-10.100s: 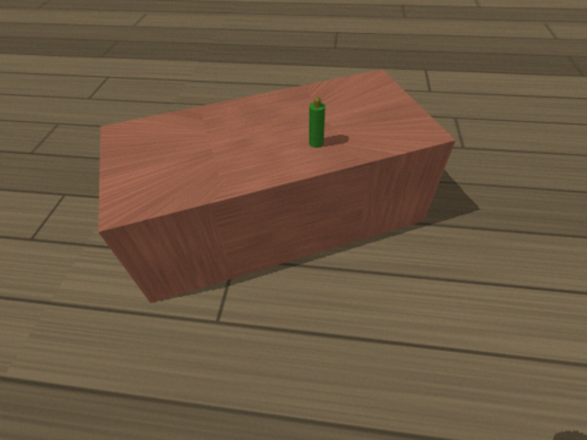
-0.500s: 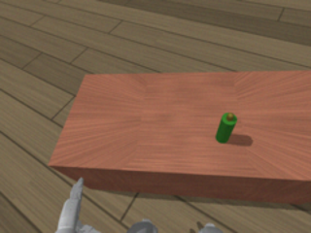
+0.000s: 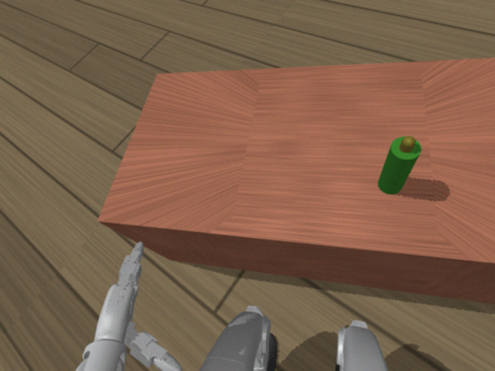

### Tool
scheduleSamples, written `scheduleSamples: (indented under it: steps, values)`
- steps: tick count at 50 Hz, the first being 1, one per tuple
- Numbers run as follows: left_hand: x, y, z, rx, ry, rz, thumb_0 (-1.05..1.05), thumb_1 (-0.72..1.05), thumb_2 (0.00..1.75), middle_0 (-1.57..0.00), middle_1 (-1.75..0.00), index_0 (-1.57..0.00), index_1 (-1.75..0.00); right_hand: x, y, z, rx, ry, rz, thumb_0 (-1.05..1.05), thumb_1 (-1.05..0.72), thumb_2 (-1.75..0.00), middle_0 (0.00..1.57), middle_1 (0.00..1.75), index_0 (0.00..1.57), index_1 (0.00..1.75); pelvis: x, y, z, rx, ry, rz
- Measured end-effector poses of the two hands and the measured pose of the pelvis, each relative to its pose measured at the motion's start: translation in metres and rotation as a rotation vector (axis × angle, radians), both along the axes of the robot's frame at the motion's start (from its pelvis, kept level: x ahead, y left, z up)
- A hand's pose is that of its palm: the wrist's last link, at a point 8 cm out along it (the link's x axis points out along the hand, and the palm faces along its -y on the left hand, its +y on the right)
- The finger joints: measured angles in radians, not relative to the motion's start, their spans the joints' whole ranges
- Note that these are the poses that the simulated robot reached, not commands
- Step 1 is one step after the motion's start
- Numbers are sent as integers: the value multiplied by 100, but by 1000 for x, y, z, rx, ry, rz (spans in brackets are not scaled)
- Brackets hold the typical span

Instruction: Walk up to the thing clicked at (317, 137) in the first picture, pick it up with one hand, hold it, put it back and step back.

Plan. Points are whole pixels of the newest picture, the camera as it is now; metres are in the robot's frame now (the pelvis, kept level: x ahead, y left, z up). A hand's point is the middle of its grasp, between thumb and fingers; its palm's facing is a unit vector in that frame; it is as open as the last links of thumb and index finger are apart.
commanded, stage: approach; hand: right
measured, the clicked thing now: (398, 164) +0.52 -0.18 -0.14
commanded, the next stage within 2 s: close in in 0.16 s
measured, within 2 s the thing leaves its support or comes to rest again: neither
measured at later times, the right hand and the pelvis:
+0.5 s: hand (426, 186) +0.49 -0.24 -0.16, palm faces +0.14 +0.99 +0.05, open 17.6 cm; pelvis -0.04 +0.00 -0.12, yaw +4 degrees
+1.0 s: hand (397, 183) +0.49 -0.18 -0.15, palm faces +0.13 +0.99 +0.02, open 17.6 cm; pelvis -0.04 +0.01 -0.11, yaw +3 degrees
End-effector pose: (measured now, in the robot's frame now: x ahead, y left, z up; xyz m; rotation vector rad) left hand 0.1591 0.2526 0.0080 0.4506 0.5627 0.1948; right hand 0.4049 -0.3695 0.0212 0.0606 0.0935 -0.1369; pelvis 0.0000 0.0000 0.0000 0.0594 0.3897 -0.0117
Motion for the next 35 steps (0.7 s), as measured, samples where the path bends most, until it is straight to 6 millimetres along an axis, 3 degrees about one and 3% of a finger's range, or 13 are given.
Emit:
scheduleSamples:
  steps: [7,13,22,27,35]
  values:
    - [-21,9,-11,104,12,5,-1,-54,6,-5,-4,-4,-5,14,22,-67,-11,-14,9,-1,61,0,7,4,6,4,-14,-1,-35,22,61,11]
    - [-30,13,-21,178,-10,3,-1,-54,6,-5,-4,-5,-5,32,39,-113,-12,-26,6,-2,61,-1,7,4,6,4,-24,-1,-67,39,113,23]
    - [-38,3,-13,279,-95,-41,-1,-55,6,-6,-5,-5,-6,51,71,-176,-1,-23,-1,-2,59,-1,7,4,6,4,-36,1,-109,53,161,33]
    - [-49,7,-10,322,-61,-25,-1,-54,6,-6,-5,-6,-6,56,90,-189,-12,-36,3,-2,57,0,7,4,6,4,-37,1,-117,55,173,39]
    - [-56,14,-18,294,-39,25,-1,-53,6,-6,-5,-6,-6,61,114,-179,-35,-39,22,-2,57,0,7,4,6,4,-35,1,-118,51,174,41]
